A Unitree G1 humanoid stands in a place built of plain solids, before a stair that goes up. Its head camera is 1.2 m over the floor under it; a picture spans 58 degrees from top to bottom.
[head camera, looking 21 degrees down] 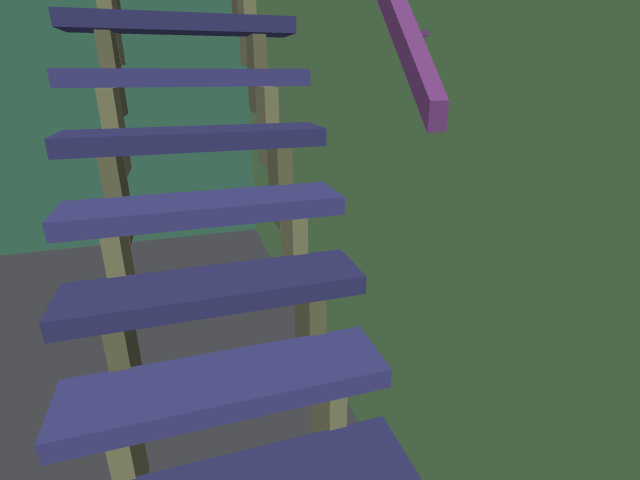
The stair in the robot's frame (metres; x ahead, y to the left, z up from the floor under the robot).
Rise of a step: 0.20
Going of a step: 0.20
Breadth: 0.91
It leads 18 degrees to the left of straight ahead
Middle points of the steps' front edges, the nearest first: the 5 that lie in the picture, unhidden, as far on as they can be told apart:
0.90 0.23 0.40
1.09 0.29 0.61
1.29 0.35 0.81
1.48 0.41 1.01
1.68 0.47 1.22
